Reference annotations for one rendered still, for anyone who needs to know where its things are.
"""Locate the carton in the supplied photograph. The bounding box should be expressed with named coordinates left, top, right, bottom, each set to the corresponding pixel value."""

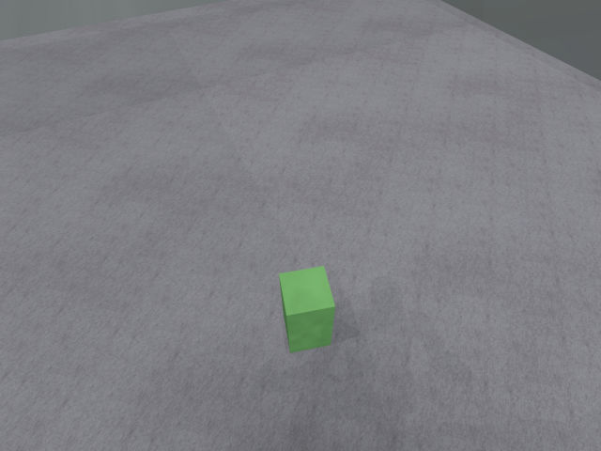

left=279, top=266, right=335, bottom=353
